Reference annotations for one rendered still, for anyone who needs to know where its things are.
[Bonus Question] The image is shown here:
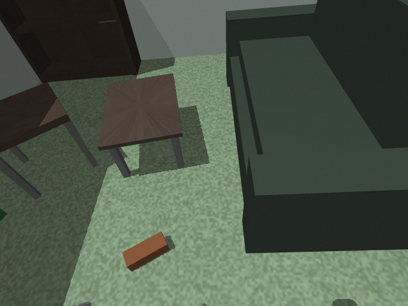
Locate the sofa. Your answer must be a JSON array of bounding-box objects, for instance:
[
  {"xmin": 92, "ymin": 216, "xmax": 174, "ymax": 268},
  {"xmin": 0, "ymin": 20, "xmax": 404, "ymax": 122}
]
[{"xmin": 226, "ymin": 0, "xmax": 408, "ymax": 253}]

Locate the coffee table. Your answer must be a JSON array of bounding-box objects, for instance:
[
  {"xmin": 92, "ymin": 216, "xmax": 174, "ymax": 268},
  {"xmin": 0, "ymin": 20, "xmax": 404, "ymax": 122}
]
[{"xmin": 98, "ymin": 73, "xmax": 184, "ymax": 178}]

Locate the bookshelf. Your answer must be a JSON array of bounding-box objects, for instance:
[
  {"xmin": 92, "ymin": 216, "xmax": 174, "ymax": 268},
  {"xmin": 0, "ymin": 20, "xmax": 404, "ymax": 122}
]
[{"xmin": 0, "ymin": 0, "xmax": 141, "ymax": 83}]

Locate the chair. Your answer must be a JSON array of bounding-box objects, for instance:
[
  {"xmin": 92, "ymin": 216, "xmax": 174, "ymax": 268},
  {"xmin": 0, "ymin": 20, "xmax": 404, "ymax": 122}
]
[{"xmin": 0, "ymin": 82, "xmax": 99, "ymax": 200}]

